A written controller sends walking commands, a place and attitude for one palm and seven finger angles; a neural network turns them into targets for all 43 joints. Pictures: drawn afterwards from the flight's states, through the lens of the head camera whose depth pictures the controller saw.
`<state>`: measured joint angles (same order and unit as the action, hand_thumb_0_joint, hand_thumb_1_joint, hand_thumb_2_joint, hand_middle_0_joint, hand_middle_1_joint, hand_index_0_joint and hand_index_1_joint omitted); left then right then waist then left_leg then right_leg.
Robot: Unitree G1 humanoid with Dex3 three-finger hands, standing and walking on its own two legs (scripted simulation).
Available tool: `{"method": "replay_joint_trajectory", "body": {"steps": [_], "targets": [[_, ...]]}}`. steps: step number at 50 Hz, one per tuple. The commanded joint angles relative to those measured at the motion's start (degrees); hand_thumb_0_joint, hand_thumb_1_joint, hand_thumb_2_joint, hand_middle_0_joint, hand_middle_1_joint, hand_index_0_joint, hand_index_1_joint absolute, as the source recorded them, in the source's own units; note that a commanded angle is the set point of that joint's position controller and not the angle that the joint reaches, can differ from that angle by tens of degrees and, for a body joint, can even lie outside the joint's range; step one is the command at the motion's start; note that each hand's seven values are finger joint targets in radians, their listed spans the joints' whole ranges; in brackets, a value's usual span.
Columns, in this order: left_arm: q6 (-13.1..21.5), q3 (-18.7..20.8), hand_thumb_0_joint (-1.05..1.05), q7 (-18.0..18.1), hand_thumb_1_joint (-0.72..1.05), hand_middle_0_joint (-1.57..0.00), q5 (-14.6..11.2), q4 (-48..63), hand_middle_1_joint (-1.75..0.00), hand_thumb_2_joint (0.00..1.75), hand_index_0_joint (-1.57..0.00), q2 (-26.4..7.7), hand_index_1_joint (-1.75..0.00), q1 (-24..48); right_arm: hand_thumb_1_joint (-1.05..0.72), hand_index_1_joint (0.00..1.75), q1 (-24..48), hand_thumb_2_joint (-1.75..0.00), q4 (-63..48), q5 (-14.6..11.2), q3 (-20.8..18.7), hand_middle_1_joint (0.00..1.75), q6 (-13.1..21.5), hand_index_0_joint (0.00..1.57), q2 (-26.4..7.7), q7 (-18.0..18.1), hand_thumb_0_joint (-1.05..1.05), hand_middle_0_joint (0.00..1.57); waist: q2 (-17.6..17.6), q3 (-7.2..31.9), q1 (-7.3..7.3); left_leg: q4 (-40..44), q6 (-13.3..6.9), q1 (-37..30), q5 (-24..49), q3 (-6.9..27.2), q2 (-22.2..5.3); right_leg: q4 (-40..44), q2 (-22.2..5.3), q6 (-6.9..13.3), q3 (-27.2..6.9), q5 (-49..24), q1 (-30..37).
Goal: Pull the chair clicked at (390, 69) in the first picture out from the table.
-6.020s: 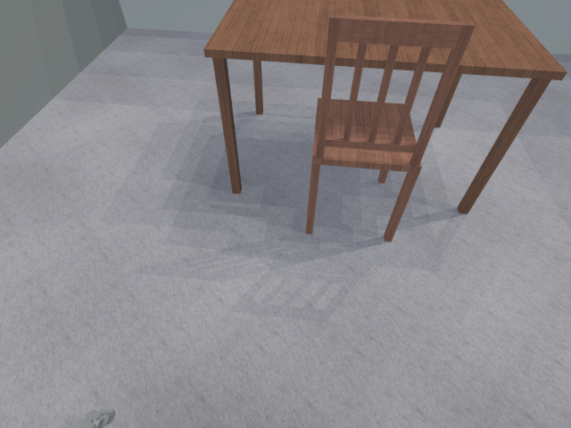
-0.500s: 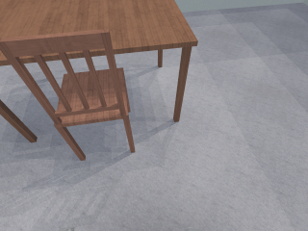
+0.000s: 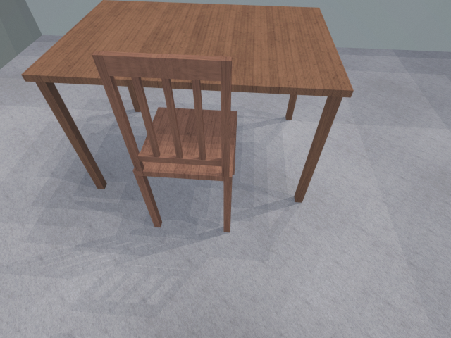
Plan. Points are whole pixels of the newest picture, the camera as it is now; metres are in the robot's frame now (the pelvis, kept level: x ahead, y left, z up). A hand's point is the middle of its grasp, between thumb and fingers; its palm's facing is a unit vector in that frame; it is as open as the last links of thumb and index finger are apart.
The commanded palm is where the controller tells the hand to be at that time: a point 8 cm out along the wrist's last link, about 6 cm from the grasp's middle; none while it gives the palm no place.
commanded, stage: take the last steps up to it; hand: left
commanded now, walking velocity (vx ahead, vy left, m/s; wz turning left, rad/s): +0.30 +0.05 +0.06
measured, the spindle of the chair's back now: (173, 122) +0.73 +0.25 -0.09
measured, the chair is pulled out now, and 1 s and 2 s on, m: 0.00 0.00 0.00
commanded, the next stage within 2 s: come to a stop and stand still in 0.66 s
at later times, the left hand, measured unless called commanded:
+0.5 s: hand (145, 297) +0.22 +0.21 -0.18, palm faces -0.01 -0.98 -0.17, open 7.4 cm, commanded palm none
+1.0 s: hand (154, 267) +0.30 +0.21 -0.19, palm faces +0.08 -0.98 -0.17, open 7.3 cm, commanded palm none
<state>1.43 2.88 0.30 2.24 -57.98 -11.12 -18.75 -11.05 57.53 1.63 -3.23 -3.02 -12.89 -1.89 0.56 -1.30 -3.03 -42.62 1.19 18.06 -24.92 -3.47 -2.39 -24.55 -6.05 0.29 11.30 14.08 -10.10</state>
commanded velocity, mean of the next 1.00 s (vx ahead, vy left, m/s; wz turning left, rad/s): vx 0.11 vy -0.01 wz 0.00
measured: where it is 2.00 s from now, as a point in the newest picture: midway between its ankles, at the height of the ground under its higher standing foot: outside the picture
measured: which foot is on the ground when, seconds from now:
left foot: up 0.00-0.06, down 0.08-0.56, up 0.58-0.90, down 0.92-1.00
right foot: down 0.00-0.08, up 0.10-0.52, down 0.54-0.98, up 1.00-1.00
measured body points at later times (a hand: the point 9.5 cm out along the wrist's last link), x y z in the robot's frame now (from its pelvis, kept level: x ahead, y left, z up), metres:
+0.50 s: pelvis +0.14 +0.04 -0.02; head +0.17 +0.03 +0.43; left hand +0.22 +0.26 -0.16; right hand +0.04 -0.17 -0.17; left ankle +0.00 +0.13 -0.74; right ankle +0.25 -0.07 -0.72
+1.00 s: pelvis +0.28 +0.04 -0.01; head +0.29 +0.06 +0.44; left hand +0.29 +0.26 -0.17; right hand +0.35 -0.19 -0.15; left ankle +0.34 +0.16 -0.75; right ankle +0.27 -0.07 -0.74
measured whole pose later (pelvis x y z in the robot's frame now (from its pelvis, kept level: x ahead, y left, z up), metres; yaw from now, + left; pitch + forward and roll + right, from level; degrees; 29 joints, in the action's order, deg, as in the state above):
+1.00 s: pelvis +0.28 +0.04 -0.01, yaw +0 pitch -2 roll -1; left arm -0.1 1.6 1.8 0.7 -62.4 -9.0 -15.1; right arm -10.8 60.7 0.9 -1.1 0.8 -8.9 1.7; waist 1.0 -1.8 -1.8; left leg -29.1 0.1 16.7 -10.7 -3.4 -3.1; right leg -28.6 -0.8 0.4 6.2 16.7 -10.2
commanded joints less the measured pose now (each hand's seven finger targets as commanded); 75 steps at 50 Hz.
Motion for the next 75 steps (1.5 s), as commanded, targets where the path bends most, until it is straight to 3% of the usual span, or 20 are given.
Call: {"method": "replay_joint_trajectory", "body": {"steps": [1, 2, 3, 5, 11, 21, 25, 26, 27, 28, 29, 31, 36, 45, 49, 53, 62, 64, 66, 75], "targets": [[0.17, 2.29, 0.0, 0.21, 0.9, -0.2, -0.74, 0.72, -0.3, 0.9, -0.2, -10.86, -0.3, 0.0, -0.9, 0.3, -4.28, -0.9, -2.89, -0.3, 0.16, 0.3, 3.44, 0.2, -1.76, 0.47, 0.0, 0.2, 6.87, -0.18, 3.41, 17.09, -1.44, -11.14, 7.19, -4.28, 2.14, 9.15, -10.1, 4.96, -10.24, 16.37, -6.49], [-0.14, 1.79, 0.0, -0.1, 0.9, -0.2, -1.03, 0.71, -0.3, 0.9, -0.2, -9.02, -0.3, 0.54, -0.9, 0.3, -8.11, -0.9, -1.53, -0.39, -0.26, 0.3, 3.85, 0.2, -4.07, 1.08, 0.0, 0.2, 1.09, 0.18, 5.2, 20.57, -2.0, -19.06, 5.25, -1.37, 0.61, 3.37, -7.31, 2.89, -7.6, 17.23, -12.85], [-0.34, 1.1, 0.0, -0.56, 0.9, -0.2, -1.25, 1.54, -0.3, 0.9, -0.2, -5.21, -0.3, 0.84, -0.9, 0.3, -12.77, -0.9, -0.39, 0.14, -1.34, 0.3, 4.19, 0.2, -8.39, 1.74, 0.0, 0.2, -12.38, -0.08, 7.48, 26.72, -6.03, -24.0, -4.41, 14.57, -10.33, -10.54, -1.42, 0.05, -2.36, 16.59, -22.35], [0.03, 0.46, 0.0, -0.76, 0.9, -0.2, -0.35, 4.73, -0.3, 0.9, -0.2, -4.39, -0.3, 5.94, -0.9, 0.3, -15.27, -0.9, -0.04, 0.0, -1.51, 0.3, 4.01, 0.2, -11.49, 2.56, 0.0, 0.2, -14.76, -4.52, 8.44, 35.29, -12.52, -18.95, -11.96, 27.8, -19.68, -30.34, 1.0, 0.31, -5.82, 17.62, -30.95], [-0.26, 0.35, 0.0, -1.54, 0.9, -0.2, -0.65, -0.44, -0.3, 0.9, -0.2, -3.49, -0.3, 0.84, -0.9, 0.3, -9.78, -0.9, 0.09, -0.95, 0.65, 0.3, 6.74, 0.2, -4.06, 3.42, 0.0, 0.2, -5.64, -5.01, 2.68, 33.82, -11.44, -15.76, 20.91, 9.86, -11.18, -37.24, -1.02, -1.19, -8.68, 0.55, -27.35], [0.12, 0.13, 0.0, -1.6, 0.9, -0.2, -1.16, 3.91, -0.3, 0.9, -0.2, -1.1, -0.3, 13.41, -0.9, 0.3, -17.75, -0.9, 6.07, -0.29, 0.55, 0.3, 7.31, 0.2, -2.92, 3.97, 0.0, 0.2, -5.92, -7.89, 5.49, 29.84, -11.54, -20.28, 38.78, 5.77, -11.9, -18.4, 0.94, 0.61, -5.88, -1.73, -25.47], [1.05, 0.93, 0.0, -1.19, 0.9, -0.2, -1.03, 1.25, -0.3, 0.9, -0.2, -2.44, -0.3, 3.54, -0.9, 0.3, -16.24, -0.9, 6.96, -0.47, 0.33, 0.3, 7.03, 0.2, -4.16, 4.02, 0.0, 0.2, -4.42, -2.63, 0.26, 15.95, -9.06, -16.12, 52.56, 2.51, -10.37, -8.69, 5.83, 3.3, -2.85, -3.63, -5.46], [1.75, 1.74, 0.0, -0.91, 0.9, -0.2, -0.8, -1.06, -0.3, 0.9, -0.2, -4.54, -0.3, -4.76, -0.9, 0.3, -15.5, -0.9, 6.81, -0.98, 0.32, 0.3, 7.21, 0.2, -3.76, 3.81, 0.0, 0.2, -2.19, 1.65, -3.45, 5.57, -7.24, -10.64, 48.25, 0.88, -7.86, -5.51, 4.82, 4.12, -5.11, -7.68, 6.93], [2.52, 3.06, 0.0, -0.21, 0.9, -0.2, -0.41, -3.15, -0.3, 0.9, -0.2, -9.52, -0.3, -12.22, -0.9, 0.3, -17.35, -0.9, 6.0, -1.66, 0.43, 0.3, 7.54, 0.2, -1.49, 3.29, 0.0, 0.2, 7.57, 8.71, -5.31, -11.31, -4.76, 1.23, 29.15, -2.37, -1.62, -3.2, -7.66, 8.91, -21.57, -13.27, 20.48], [2.34, 3.5, 0.0, -0.04, 0.9, -0.2, -1.39, -3.74, -0.3, 0.9, -0.2, -13.54, -0.3, -15.14, -0.9, 0.3, -18.92, -0.9, 4.63, -1.94, 0.49, 0.3, 7.7, 0.2, -0.15, 3.49, 0.0, 0.2, 11.83, 12.83, -3.77, -28.77, -3.24, 9.67, -7.88, -1.68, 4.38, 4.46, -20.38, 16.14, -39.97, -22.63, 23.95], [2.0, 3.51, 0.0, 0.14, 0.9, -0.2, -1.93, -2.49, -0.3, 0.9, -0.2, -12.97, -0.3, -10.64, -0.9, 0.3, -15.99, -0.9, 4.11, -1.99, 0.24, 0.3, 6.93, 0.2, -0.77, 3.5, 0.0, 0.2, 9.5, 11.29, -3.21, -34.73, -4.28, 10.61, -7.68, 4.57, 1.96, 8.08, -20.19, 16.96, -40.92, -13.18, 17.51], [1.61, 2.08, 0.0, 0.61, 0.9, -0.2, -1.81, 0.59, -0.3, 0.9, -0.2, -7.31, -0.3, 0.55, -0.9, 0.3, -10.75, -0.9, 3.01, -0.86, 0.23, 0.3, 6.02, 0.2, 0.23, 2.85, 0.0, 0.2, 1.91, -0.43, 0.36, -33.8, -4.1, 12.95, 2.05, 5.9, -3.04, 12.11, -15.27, 13.7, -30.39, 2.11, 0.4], [2.4, 0.7, 0.0, 0.78, 0.9, -0.2, -1.07, 1.04, -0.3, 0.9, -0.2, -3.01, -0.3, 4.69, -0.9, 0.3, -15.21, -0.9, 4.28, -0.1, 0.69, 0.3, 3.5, 0.2, 3.93, 2.31, 0.0, 0.2, 4.51, -1.54, 5.85, -16.77, -1.08, 4.52, 7.86, 1.64, -3.87, 14.99, -7.97, 9.55, -13.28, -6.49, -11.99], [0.36, -0.44, 0.0, 1.43, 0.9, -0.2, -1.86, -2.01, -0.3, 0.9, -0.2, -3.67, -0.3, 2.54, -0.9, 0.3, -9.01, -0.9, 3.65, -1.11, 1.87, 0.3, 4.68, 0.2, 0.95, 3.21, 0.0, 0.2, 1.5, 2.37, 3.74, 19.37, 0.8, -10.26, 29.63, 2.91, -3.26, 0.96, -2.64, 3.71, -9.61, -20.48, -3.26], [-1.95, -0.5, 0.0, 2.12, 0.9, -0.2, -1.97, -2.38, -0.3, 0.9, -0.2, -3.0, -0.3, -1.44, -0.9, 0.3, -4.69, -0.9, 2.05, -1.17, 0.75, 0.3, 4.07, 0.2, -4.99, 4.45, 0.0, 0.2, -14.71, 0.17, 1.73, 23.11, -6.83, -7.83, 52.76, 11.94, -14.44, -6.61, 3.18, -1.02, -6.65, 3.98, -3.23], [-3.42, 0.42, 0.0, 1.77, 0.9, -0.2, -1.43, -1.61, -0.3, 0.9, -0.2, -3.78, -0.3, -1.72, -0.9, 0.3, -2.23, -0.9, -0.02, -0.58, -0.89, 0.3, 2.78, 0.2, -6.78, 5.49, 0.0, 0.2, -11.23, 4.27, 2.58, 22.64, -12.36, -12.24, 55.74, 12.56, -17.83, -26.83, 4.12, -1.06, -11.08, 17.44, -10.97], [-2.62, -0.01, 0.0, 1.34, 0.9, -0.2, -1.15, -1.46, -0.3, 0.9, -0.2, -1.28, -0.3, -6.25, -0.9, 0.3, 1.6, -0.9, -1.8, -0.58, -1.81, 0.3, 1.81, 0.2, -5.86, 3.7, 0.0, 0.2, -8.8, 8.07, 1.2, 20.65, -7.03, -3.58, 15.76, 8.07, -10.98, -2.73, 4.38, -1.12, -7.83, 2.27, 1.26], [-1.02, -0.33, 0.0, 1.7, 0.9, -0.2, -0.61, -1.43, -0.3, 0.9, -0.2, -6.51, -0.3, -3.21, -0.9, 0.3, 0.11, -0.9, -1.68, -1.49, -0.45, 0.3, 1.55, 0.2, 0.77, 2.72, 0.0, 0.2, 7.88, 2.99, 3.13, 12.37, -0.08, 3.14, 2.77, 1.77, -1.15, 11.61, -6.88, 2.53, -22.65, 5.78, -0.41], [-0.5, 0.02, 0.0, 1.58, 0.9, -0.2, -0.89, -0.03, -0.3, 0.9, -0.2, -8.9, -0.3, 2.14, -0.9, 0.3, 3.71, -0.9, -2.03, -0.59, 0.04, 0.3, 0.96, 0.2, -0.22, 2.17, 0.0, 0.2, 14.75, -4.11, 1.88, 7.21, 0.06, 0.35, 2.65, 3.21, -0.52, 17.84, -10.5, 5.66, -28.82, 15.6, -13.74], [0.07, 0.8, 0.0, 2.02, 0.9, -0.2, -0.97, -2.37, -0.3, 0.9, -0.2, -7.77, -0.3, -2.54, -0.9, 0.3, -0.89, -0.9, 0.62, -1.03, 0.51, 0.3, 2.08, 0.2, -1.09, 2.71, 0.0, 0.2, 6.56, -1.22, 0.18, 0.9, 1.2, 6.41, 2.17, 2.7, 0.54, 6.34, -11.64, 8.89, -20.97, -28.06, 6.4]]}}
